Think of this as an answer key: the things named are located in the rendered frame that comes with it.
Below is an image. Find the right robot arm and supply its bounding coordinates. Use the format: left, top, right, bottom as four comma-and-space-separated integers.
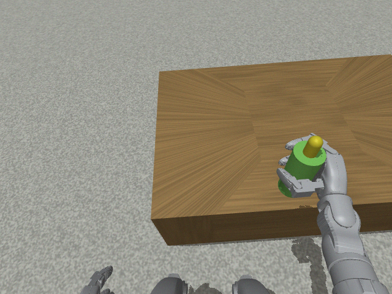
317, 194, 389, 294

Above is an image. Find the left robot hand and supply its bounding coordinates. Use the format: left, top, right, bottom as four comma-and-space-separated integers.
80, 266, 114, 294

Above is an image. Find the bottle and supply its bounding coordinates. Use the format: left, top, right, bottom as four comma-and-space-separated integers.
278, 135, 326, 198

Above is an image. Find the right robot hand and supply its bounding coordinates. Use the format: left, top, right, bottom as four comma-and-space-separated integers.
276, 133, 347, 200

